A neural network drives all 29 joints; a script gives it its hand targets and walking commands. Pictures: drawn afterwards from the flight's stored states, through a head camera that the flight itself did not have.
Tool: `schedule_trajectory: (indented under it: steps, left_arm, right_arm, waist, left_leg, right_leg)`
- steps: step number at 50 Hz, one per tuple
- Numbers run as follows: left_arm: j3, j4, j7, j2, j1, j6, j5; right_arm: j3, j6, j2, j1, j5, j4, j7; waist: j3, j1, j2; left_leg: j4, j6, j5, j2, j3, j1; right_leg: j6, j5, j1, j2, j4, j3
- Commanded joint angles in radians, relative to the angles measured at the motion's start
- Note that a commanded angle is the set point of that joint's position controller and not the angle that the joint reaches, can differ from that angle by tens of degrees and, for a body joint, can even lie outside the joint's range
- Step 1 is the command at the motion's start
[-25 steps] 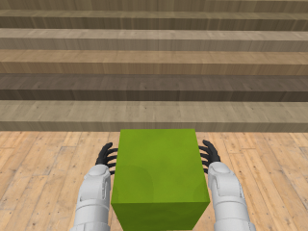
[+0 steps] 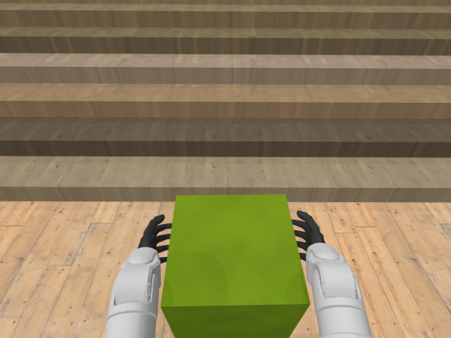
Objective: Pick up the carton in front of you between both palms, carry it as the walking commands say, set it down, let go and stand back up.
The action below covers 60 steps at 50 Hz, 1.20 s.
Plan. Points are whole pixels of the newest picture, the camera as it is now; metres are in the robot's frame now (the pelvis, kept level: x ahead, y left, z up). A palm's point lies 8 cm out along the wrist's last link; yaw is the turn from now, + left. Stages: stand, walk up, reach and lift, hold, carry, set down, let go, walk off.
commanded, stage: hold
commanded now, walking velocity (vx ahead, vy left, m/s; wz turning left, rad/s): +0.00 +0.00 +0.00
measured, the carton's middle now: (231, 274) +0.28 +0.00 -0.04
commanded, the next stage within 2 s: carry in 1.16 s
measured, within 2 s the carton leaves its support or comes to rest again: neither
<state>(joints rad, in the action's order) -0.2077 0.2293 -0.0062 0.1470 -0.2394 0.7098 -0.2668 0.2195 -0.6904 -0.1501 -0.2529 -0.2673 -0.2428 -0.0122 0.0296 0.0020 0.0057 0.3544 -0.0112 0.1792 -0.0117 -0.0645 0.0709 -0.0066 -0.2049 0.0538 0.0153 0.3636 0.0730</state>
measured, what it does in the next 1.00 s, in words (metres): stands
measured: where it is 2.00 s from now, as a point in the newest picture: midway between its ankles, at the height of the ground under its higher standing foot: outside the picture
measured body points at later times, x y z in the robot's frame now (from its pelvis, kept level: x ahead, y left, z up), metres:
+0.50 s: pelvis -0.02 +0.00 +0.00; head -0.05 +0.00 +0.45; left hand +0.29 +0.15 +0.04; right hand +0.29 -0.15 +0.04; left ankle +0.02 +0.13 -0.75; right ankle +0.00 -0.13 -0.75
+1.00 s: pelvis +0.00 +0.00 +0.00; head -0.04 +0.00 +0.45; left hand +0.29 +0.15 +0.04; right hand +0.29 -0.15 +0.04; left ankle +0.02 +0.13 -0.75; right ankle +0.00 -0.13 -0.75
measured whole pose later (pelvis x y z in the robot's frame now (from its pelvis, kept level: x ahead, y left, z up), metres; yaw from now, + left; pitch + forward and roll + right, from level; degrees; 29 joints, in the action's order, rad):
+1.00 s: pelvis +0.00 +0.00 +0.00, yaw +0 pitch -8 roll +0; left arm -0.19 0.18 -0.01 0.15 -0.24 0.78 -0.27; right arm 0.21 -0.76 -0.15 -0.25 -0.27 -0.19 -0.02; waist 0.04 0.00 0.01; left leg 0.35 -0.01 0.17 -0.01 -0.06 0.04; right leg -0.01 -0.20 0.03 0.01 0.36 0.08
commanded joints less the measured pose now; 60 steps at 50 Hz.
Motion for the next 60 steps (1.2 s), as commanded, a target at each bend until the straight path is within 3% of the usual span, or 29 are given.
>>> schedule_trajectory:
  steps: [1, 3, 9, 21, 44, 57, 58, 60]
  left_arm:
    - [0.583, -0.126, -0.224, 0.909, -0.461, -0.024, 0.271]
    - [0.575, -0.139, -0.218, 0.887, -0.435, -0.001, 0.267]
    - [0.516, -0.091, -0.219, 0.858, -0.465, 0.025, 0.231]
    - [0.520, -0.049, -0.226, 0.900, -0.568, 0.016, 0.236]
    - [0.535, -0.106, -0.215, 0.890, -0.476, 0.025, 0.247]
    - [0.543, -0.130, -0.214, 0.869, -0.461, 0.024, 0.252]
    - [0.557, -0.114, -0.218, 0.874, -0.511, 0.029, 0.269]
    - [0.586, -0.143, -0.217, 0.883, -0.524, 0.032, 0.295]
  right_arm:
    - [-0.570, 0.004, -0.933, -0.410, 0.256, 0.092, -0.214]
    - [-0.563, -0.020, -0.910, -0.385, 0.253, 0.105, -0.208]
    - [-0.510, -0.046, -0.875, -0.425, 0.224, 0.062, -0.216]
    - [-0.505, -0.033, -0.901, -0.527, 0.223, 0.015, -0.227]
    - [-0.522, -0.042, -0.886, -0.437, 0.232, 0.076, -0.218]
    - [-0.536, -0.045, -0.886, -0.417, 0.238, 0.101, -0.210]
    - [-0.553, -0.051, -0.886, -0.463, 0.262, 0.097, -0.212]
    - [-0.578, -0.056, -0.899, -0.469, 0.282, 0.117, -0.209]
  waist:
    - [-0.303, -0.007, 0.000]
    - [-0.276, -0.007, 0.000]
    - [-0.150, -0.001, 0.000]
    - [-0.196, -0.005, -0.003]
    - [-0.224, -0.003, -0.005]
    - [-0.218, -0.003, 0.002]
    - [-0.265, -0.001, -0.024]
    - [-0.232, 0.001, -0.027]
  left_leg:
    - [-0.025, 0.002, -0.273, -0.086, -0.009, -0.131]
    - [-0.035, 0.001, -0.262, -0.086, -0.010, -0.128]
    - [-0.054, 0.011, -0.079, -0.079, 0.002, -0.078]
    - [-0.036, 0.009, -0.025, -0.074, 0.004, -0.080]
    - [-0.039, 0.001, -0.175, -0.079, -0.004, -0.120]
    - [-0.036, 0.006, -0.166, -0.083, -0.002, -0.108]
    - [0.034, 0.014, -0.019, 0.111, 0.017, 0.005]
    - [-0.035, 0.031, 0.449, 0.103, -0.041, 0.115]
  right_leg:
    - [-0.007, 0.292, -0.052, 0.079, -0.047, 0.011]
    - [-0.008, 0.282, -0.057, 0.077, -0.058, 0.012]
    - [0.003, 0.091, 0.008, 0.072, -0.075, 0.001]
    - [0.008, 0.030, 0.030, 0.068, -0.056, -0.005]
    - [0.002, 0.175, -0.012, 0.076, -0.059, -0.001]
    - [-0.002, 0.179, -0.014, 0.073, -0.057, 0.002]
    - [0.010, 0.029, 0.097, -0.111, 0.016, -0.005]
    - [0.017, -0.406, 0.194, -0.079, -0.008, 0.022]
